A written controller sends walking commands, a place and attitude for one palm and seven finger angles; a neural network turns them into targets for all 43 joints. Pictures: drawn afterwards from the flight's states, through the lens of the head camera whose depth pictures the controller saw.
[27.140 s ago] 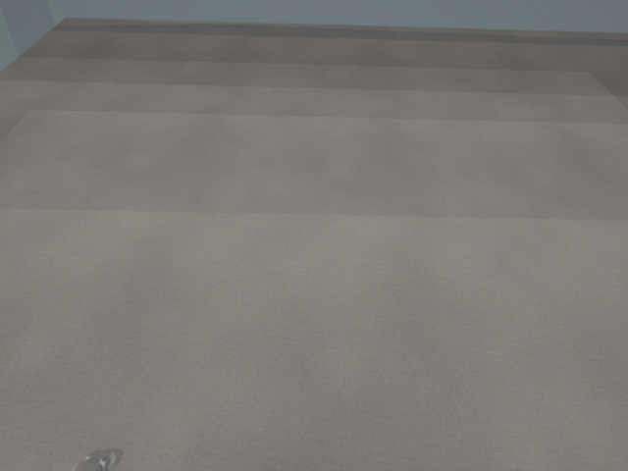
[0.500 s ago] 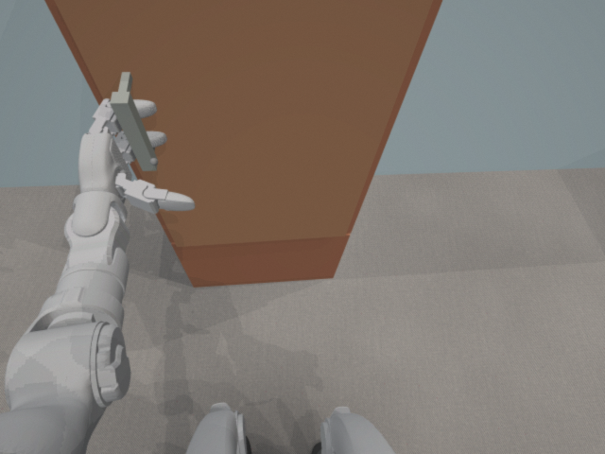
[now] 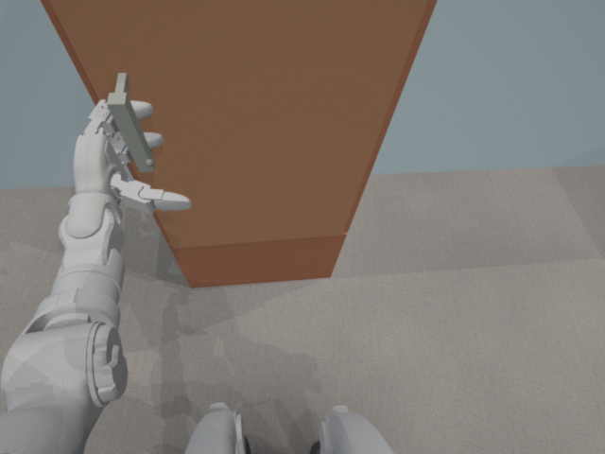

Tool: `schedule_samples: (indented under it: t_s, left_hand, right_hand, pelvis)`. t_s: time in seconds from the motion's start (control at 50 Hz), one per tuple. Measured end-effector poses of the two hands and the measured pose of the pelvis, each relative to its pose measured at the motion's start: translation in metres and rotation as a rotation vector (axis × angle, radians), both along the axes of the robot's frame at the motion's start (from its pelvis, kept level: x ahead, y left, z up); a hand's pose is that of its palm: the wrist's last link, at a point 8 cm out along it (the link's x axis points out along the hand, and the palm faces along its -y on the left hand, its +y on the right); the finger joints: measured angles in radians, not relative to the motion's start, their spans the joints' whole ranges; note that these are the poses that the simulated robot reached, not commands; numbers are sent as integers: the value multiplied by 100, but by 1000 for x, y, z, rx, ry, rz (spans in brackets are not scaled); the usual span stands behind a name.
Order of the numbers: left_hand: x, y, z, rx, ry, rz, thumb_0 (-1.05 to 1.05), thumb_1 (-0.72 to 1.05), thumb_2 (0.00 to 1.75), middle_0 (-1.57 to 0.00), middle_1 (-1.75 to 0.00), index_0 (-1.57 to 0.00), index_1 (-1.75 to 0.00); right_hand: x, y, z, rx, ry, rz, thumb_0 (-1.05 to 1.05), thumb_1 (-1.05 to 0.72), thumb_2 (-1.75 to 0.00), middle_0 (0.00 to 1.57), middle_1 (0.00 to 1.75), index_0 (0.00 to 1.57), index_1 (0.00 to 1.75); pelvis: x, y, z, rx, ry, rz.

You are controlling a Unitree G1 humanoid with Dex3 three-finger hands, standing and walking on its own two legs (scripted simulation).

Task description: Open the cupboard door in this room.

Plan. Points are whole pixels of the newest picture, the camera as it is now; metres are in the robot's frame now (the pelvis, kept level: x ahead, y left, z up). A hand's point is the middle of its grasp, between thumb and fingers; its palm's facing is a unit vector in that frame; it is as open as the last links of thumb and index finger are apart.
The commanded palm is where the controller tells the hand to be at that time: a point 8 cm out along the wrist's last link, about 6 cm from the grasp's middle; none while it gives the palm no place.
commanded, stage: close the thumb around the handle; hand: left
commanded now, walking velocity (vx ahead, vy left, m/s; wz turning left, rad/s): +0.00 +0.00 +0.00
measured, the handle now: (135, 125) +0.54 +0.20 +0.07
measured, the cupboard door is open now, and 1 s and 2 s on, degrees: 1 6 42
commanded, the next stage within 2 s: pull the door open along its arc in 0.60 s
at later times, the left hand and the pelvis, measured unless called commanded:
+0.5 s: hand (148, 161) +0.49 +0.18 +0.06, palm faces +0.04 -1.00 +0.00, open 5.9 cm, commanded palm +0.46 +0.22 +0.07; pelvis +0.00 +0.01 +0.00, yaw +0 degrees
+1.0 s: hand (153, 180) +0.46 +0.17 +0.06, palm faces +0.03 -1.00 +0.01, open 5.8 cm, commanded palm +0.40 +0.21 +0.07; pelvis +0.01 +0.00 +0.01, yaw -1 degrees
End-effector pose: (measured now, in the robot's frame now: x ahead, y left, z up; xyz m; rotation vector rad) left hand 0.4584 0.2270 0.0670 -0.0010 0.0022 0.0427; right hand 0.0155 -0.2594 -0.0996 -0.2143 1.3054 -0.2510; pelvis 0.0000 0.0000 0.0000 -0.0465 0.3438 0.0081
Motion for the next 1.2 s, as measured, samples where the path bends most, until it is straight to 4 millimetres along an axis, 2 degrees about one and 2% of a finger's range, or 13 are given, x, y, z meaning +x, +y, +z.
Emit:
schedule_samples:
  t_s: [0.16,0.52,0.78,0.9,1.04,1.12,1.2]
  left_hand:
    - [0,5,-2,-3,4,8,-1,-20,43,-32,-122,-32,-123]
    - [6,2,-4,2,3,-3,0,71,82,-38,-132,-38,-133]
    - [6,0,-4,-6,5,6,1,73,83,-36,-134,-37,-135]
    - [-3,-2,-4,-7,-2,5,1,74,81,-35,-135,-36,-135]
    - [-37,-9,-5,-8,-11,-17,0,74,77,-35,-135,-34,-134]
    - [-65,-19,-5,-21,-14,-22,0,72,76,-35,-135,-34,-133]
    - [-95,-37,-7,-81,-20,113,1,71,77,-34,-134,-35,-131]
  right_hand:
    - [1,1,0,-4,-4,5,1,-91,-89,21,30,20,30]
    - [-2,6,-4,-2,16,10,0,-91,-89,21,30,21,30]
    - [-3,6,-2,1,14,1,0,-91,-89,21,30,21,30]
    - [2,5,0,12,6,-3,1,-91,-89,21,30,20,30]
    - [27,9,6,44,-63,5,1,-91,-89,20,30,20,30]
    - [53,12,11,59,-135,35,1,-91,-89,20,30,20,30]
    - [87,17,14,73,-219,109,1,-91,-89,20,30,20,30]
  pelvis:
    - [-1,2,-1,-2,3,1]
    - [-1,5,-3,-8,15,5]
    - [0,4,-2,-5,12,1]
    - [3,4,0,-1,7,-5]
    - [11,4,9,7,-22,-12]
    - [15,4,14,12,-45,-10]
    - [15,4,15,15,-65,-2]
